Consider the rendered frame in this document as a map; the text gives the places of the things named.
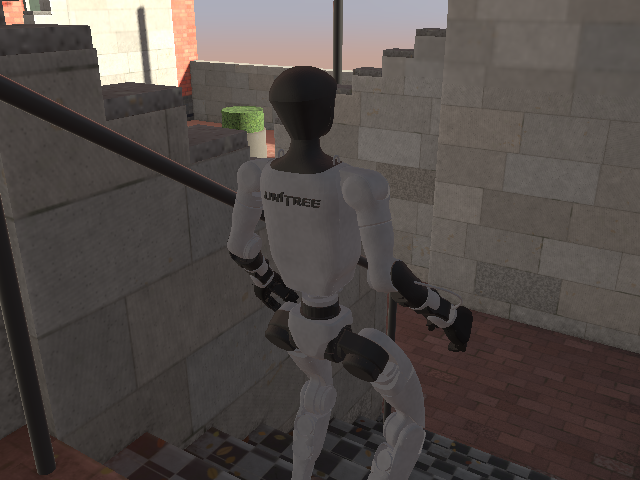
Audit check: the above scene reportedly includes stairs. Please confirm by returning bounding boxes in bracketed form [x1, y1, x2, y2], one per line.
[103, 413, 557, 480]

